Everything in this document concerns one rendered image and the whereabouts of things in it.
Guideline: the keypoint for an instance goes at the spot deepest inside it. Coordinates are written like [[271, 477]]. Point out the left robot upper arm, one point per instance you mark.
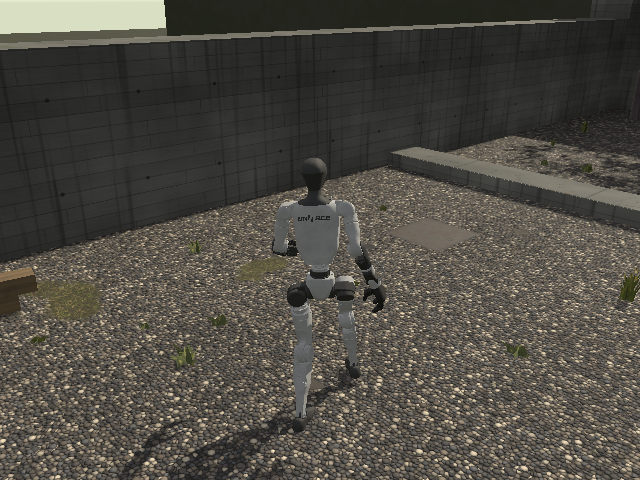
[[282, 223]]

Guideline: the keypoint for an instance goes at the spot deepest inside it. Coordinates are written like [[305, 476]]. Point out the left robot thigh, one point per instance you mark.
[[302, 320]]

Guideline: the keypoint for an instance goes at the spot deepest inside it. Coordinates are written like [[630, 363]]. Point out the left robot foot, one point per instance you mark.
[[299, 423]]

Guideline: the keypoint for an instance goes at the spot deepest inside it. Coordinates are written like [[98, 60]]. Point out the right robot forearm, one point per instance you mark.
[[367, 268]]

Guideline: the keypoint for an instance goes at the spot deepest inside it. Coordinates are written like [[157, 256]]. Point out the right robot upper arm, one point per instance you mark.
[[348, 211]]

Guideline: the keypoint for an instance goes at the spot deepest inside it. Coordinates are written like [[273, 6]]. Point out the right robot hand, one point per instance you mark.
[[380, 294]]

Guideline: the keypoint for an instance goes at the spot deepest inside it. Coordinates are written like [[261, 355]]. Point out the left robot hand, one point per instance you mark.
[[292, 250]]

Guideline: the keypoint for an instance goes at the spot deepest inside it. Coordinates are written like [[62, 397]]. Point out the left robot forearm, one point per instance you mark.
[[278, 253]]

